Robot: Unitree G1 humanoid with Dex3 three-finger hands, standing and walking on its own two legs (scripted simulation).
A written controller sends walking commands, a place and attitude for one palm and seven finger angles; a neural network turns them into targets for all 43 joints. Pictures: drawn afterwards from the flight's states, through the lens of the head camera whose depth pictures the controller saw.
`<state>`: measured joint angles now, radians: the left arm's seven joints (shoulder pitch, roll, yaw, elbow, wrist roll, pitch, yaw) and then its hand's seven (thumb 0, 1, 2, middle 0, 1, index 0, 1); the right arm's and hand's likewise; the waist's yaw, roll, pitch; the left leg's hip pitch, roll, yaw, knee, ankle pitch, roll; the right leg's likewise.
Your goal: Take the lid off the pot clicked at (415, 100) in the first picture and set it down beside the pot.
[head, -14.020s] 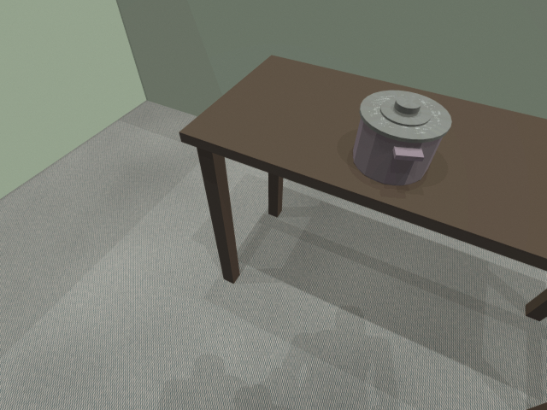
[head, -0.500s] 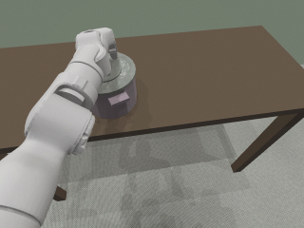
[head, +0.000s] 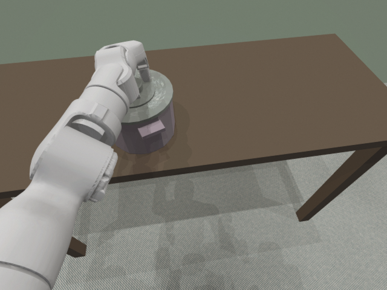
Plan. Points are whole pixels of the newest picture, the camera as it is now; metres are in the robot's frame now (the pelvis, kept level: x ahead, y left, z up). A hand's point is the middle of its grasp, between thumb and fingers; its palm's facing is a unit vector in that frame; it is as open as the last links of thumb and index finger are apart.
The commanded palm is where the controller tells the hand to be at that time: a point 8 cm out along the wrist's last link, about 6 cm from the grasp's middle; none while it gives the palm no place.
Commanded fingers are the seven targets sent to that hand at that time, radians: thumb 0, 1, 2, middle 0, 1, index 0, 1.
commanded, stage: close the fingers and squeeze the knob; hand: left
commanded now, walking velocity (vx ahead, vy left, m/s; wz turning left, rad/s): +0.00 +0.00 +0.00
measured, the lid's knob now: (131, 86) +0.53 +0.09 +0.13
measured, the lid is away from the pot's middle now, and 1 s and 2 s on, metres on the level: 0.00 0.00 0.01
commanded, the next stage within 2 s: lift the lid straight up in 0.78 s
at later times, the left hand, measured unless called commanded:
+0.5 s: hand (130, 85) +0.50 +0.08 +0.16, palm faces -0.39 -0.11 -0.91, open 7.3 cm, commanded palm +0.51 +0.09 +0.20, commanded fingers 0.00 0.45 0.93 -0.64 -1.09 -0.80 -1.12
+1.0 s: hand (130, 84) +0.50 +0.08 +0.16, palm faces -0.40 -0.11 -0.91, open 7.3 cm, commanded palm +0.50 +0.09 +0.22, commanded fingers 0.00 0.61 1.01 -0.70 -1.15 -0.89 -1.17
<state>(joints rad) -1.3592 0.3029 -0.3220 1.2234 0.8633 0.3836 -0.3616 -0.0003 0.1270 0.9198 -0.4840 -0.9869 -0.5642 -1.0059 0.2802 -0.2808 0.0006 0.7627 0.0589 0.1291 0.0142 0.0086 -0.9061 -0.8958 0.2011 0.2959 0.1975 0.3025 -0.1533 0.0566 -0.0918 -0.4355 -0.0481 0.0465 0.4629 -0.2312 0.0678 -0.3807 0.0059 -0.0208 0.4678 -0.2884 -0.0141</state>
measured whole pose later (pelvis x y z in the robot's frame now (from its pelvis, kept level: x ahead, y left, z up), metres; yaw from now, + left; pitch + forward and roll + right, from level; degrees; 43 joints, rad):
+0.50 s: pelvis +0.00 +0.00 +0.00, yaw +0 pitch +11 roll +0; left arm -1.36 0.30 -0.33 1.23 0.88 0.38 -0.36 -0.02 0.20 0.83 -0.52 -1.03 -0.68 -1.08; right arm 0.27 -0.28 0.00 0.75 0.06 0.14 0.01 0.01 -0.91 -0.90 0.20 0.30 0.20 0.30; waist -0.16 0.05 -0.09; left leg -0.44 -0.05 0.05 0.47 -0.23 0.07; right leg -0.38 0.01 -0.02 0.47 -0.28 -0.01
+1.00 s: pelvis +0.00 +0.00 +0.00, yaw +0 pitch +11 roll +0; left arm -1.37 0.30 -0.32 1.23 0.88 0.38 -0.37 -0.01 0.20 0.83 -0.50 -1.06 -0.69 -1.09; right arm 0.29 -0.29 0.00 0.77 0.06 0.12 0.01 0.01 -0.91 -0.90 0.20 0.30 0.20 0.30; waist -0.16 0.05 -0.09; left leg -0.44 -0.05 0.05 0.46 -0.23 0.07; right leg -0.38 0.01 -0.02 0.46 -0.28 -0.01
